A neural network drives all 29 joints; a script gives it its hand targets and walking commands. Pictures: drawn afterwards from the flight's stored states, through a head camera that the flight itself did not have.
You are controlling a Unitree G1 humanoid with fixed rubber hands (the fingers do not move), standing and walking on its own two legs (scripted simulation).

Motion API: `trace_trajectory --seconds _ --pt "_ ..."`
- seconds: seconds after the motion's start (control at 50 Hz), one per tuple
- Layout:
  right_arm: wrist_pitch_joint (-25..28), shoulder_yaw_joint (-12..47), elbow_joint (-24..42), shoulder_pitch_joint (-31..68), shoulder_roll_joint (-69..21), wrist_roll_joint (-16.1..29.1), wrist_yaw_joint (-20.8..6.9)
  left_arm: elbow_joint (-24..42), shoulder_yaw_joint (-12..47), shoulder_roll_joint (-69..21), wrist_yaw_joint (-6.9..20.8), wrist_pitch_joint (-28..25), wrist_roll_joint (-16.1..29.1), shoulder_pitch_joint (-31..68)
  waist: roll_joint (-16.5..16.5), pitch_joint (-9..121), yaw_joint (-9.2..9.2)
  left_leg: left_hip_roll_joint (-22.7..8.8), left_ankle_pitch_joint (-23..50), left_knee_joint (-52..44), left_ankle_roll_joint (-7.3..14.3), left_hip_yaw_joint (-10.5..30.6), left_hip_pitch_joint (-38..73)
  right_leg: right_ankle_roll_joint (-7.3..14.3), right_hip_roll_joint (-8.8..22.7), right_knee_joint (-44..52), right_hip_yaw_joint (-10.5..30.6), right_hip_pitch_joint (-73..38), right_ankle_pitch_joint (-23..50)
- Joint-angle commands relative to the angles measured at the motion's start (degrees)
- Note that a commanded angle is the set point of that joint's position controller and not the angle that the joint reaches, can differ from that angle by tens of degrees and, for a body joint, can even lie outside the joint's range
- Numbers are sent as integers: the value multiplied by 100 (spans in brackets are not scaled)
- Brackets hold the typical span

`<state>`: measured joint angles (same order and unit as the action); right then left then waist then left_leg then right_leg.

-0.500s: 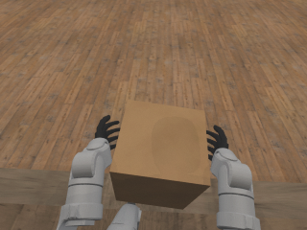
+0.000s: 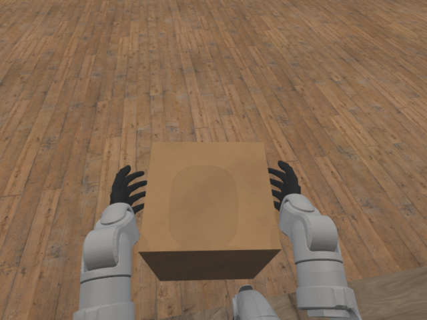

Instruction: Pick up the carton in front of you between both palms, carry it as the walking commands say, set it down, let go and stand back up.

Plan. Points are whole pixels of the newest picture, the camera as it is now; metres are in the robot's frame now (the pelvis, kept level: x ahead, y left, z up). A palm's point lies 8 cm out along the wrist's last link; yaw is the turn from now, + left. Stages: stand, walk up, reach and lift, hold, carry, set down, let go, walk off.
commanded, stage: carry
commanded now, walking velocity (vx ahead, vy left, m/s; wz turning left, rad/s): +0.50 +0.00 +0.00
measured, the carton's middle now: (207, 217) +0.33 -0.02 +0.00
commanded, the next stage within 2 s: none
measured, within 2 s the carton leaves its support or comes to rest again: neither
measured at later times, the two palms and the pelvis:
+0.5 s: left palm (167, 141) +0.67 +0.07 -0.11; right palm (257, 140) +0.68 -0.23 -0.14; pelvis +0.37 -0.08 -0.17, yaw -3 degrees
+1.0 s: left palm (185, 94) +1.09 -0.01 -0.22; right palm (249, 94) +1.08 -0.31 -0.23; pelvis +0.78 -0.14 -0.28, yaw -1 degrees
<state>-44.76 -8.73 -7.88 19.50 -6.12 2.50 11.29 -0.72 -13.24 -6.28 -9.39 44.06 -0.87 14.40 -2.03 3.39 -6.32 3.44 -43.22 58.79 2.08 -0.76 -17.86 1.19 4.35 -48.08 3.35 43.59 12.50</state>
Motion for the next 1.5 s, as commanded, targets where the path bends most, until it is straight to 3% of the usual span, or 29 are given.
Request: trace_trajectory --seconds 0.0,0.04,0.06,0.08,0.1,0.12,0.14,0.18,0.22,0.32,0.36,0.44,0.52,0.58,0.6,0.62,0.68,0.72,0.84,0.94,0.96,0.98,1.0,1.02,1.1,1.26,1.44,1.46,1.48 --pt "82 3206 560 2532 -4115 808 -193 141 3172 -3706 -90 40 379 2920 1031 1041 -78 -851 3294 -1276 826 1309 -65 54 -367 909 -771 -1413 1110" --pt "-2 3186 575 2164 -3990 735 -90 371 3091 -3193 -148 94 550 2959 885 814 111 -617 3772 -352 546 717 544 135 -186 1977 -986 -1723 1008" --pt "42 3260 1062 2641 -3981 752 -40 822 3076 -3265 -151 76 618 2888 1648 1490 1023 -1174 4582 771 406 541 100 409 79 1074 -826 -3158 1743" --pt "-44 3396 1022 2688 -3782 735 -11 462 2949 -3071 -180 171 589 2883 413 1937 1509 -881 5549 2129 62 -160 -357 337 -477 1374 -1253 -4501 897" --pt "-136 3059 1007 2611 -3579 648 58 469 2946 -3006 -184 221 797 2868 -762 1681 1947 -354 2771 4322 -171 -329 -1055 360 -107 1751 -719 -4964 533" --pt "-237 2827 813 2425 -3352 444 156 97 2935 -2858 -193 286 717 2468 -1686 1177 1909 360 242 5840 -109 -139 -2392 329 97 899 -384 -4856 1951" --pt "-292 2531 858 2120 -3098 235 226 -166 3045 -2712 -252 356 733 2275 -1565 1783 1094 343 315 5601 -181 442 -3516 785 573 604 1484 -5920 2790" --pt "-375 2284 749 2368 -3017 196 245 -76 3215 -3357 -178 414 1040 2599 -497 1712 1153 -348 478 4224 -67 581 -4050 1619 1314 1493 3223 -5191 -1057" --pt "-332 2281 442 2516 -3662 53 110 653 3800 -4097 61 325 1475 3989 105 1502 976 -671 1680 2847 -151 716 -3485 1413 1285 1386 3358 -3665 -1229" --pt "83 2879 911 3217 -4504 208 -189 392 4142 -4856 431 13 1719 4167 -682 1792 872 -621 3675 1406 -61 530 -2711 1616 1107 1160 2047 -2870 -1075" --pt "268 3035 1136 3117 -4495 419 -217 198 3905 -4807 383 -63 1503 3341 326 1773 1139 -428 5224 -219 107 145 -3135 946 52 521 1219 -3337 -2064" --pt "288 3281 1294 2638 -4183 498 -195 319 3773 -4215 159 -179 1072 2377 -199 1524 1757 -298 5799 -2411 -29 -64 -3551 1308 -155 -361 1259 -4814 -1626" --pt "242 3049 1654 2405 -3800 405 -134 1137 4082 -4031 151 -228 1496 2977 -181 1382 1530 -232 7235 -3597 209 -443 -871 861 -527 -710 517 -3398 -2844" --pt "-29 2892 1332 2021 -3181 263 -102 703 3856 -3548 33 -9 1188 2321 6 1132 875 -337 6403 -4050 413 -594 876 566 -425 -2416 324 -2804 -423" --pt "-106 2722 1222 1777 -2936 125 -56 537 3897 -3558 5 123 1195 2570 300 1415 249 -1052 7185 -3886 815 55 1888 382 -793 -4750 -234 -2141 -2049" --pt "-182 2551 1063 1375 -2866 10 14 879 3965 -3270 -22 208 1264 2503 1385 2076 293 -2277 9289 -1772 1545 1270 4834 -53 -1021 -5887 -117 1050 -5766" --pt "-213 2998 1524 1945 -3360 570 83 1067 3296 -3210 -141 288 1185 2532 452 2634 -254 -2502 5236 -2865 2110 3827 4517 201 -476 -5403 294 2595 -4921" --pt "-143 3373 1765 2836 -4023 1064 -95 792 3062 -3493 -170 281 785 2968 96 2010 304 -2192 4298 -3053 1684 2614 2202 116 -101 -3817 128 1517 -4135" --pt "-3 3886 1121 2591 -4694 1120 -419 722 3369 -3929 98 0 677 2482 711 1791 266 -1095 5688 -3396 920 790 996 -20 -18 102 -632 -654 -1958" --pt "-10 3315 744 1902 -4285 408 -314 640 3594 -3919 85 -44 704 2650 1276 1672 694 -1176 6587 -3076 100 -2 1700 69 -379 2381 -1134 -2328 -723" --pt "73 3546 1414 2474 -4308 572 -301 525 3506 -3870 58 -45 697 2536 692 2205 757 -1004 6669 -2214 -91 -198 1342 11 -514 2268 -1312 -3813 -1168" --pt "10 3346 1095 2221 -4043 438 -265 189 3509 -3998 74 0 647 2377 304 2487 836 -894 5776 -1250 -74 -451 312 172 -223 1817 -982 -4975 -1516" --pt "-25 3462 1200 1914 -4296 610 -237 513 3668 -3678 -6 -34 774 2461 -1078 3072 841 -242 4042 926 -455 -501 -998 1126 1659 2205 2086 -6170 327" --pt "-32 3509 1663 2163 -4199 647 -234 770 3508 -3695 -43 19 757 2388 -1631 3069 795 139 1691 1512 -424 -81 -1738 1293 1793 2540 2685 -6442 725" --pt "-304 3192 1520 1554 -4196 588 -238 1276 3843 -4022 150 332 1020 2054 -87 2275 759 -745 2404 539 -247 77 -1948 577 1473 2881 1272 -5213 433" --pt "-932 3926 2981 721 -4369 498 -434 2413 4290 -4182 530 1031 1389 1286 -841 1425 734 -661 3360 -1999 -358 -491 -1727 598 892 3603 -237 -4880 -164" --pt "-1945 4033 3769 -320 -4216 835 -807 3409 4466 -3871 648 1998 1151 133 -287 929 696 -329 3803 -3538 -14 -1318 649 285 603 2284 -827 -3930 466" --pt "-2006 4053 4006 -790 -4005 729 -846 3657 4573 -3867 690 2075 1262 28 -242 1608 545 -812 3160 -3522 152 -695 1837 68 473 1274 -1012 -3408 -68" --pt "-2055 3906 3906 -633 -3927 682 -862 3706 4676 -3785 719 2194 1273 312 946 1373 506 -1933 2244 -4225 758 1634 2302 -163 -150 -171 -1275 -1893 -1499"
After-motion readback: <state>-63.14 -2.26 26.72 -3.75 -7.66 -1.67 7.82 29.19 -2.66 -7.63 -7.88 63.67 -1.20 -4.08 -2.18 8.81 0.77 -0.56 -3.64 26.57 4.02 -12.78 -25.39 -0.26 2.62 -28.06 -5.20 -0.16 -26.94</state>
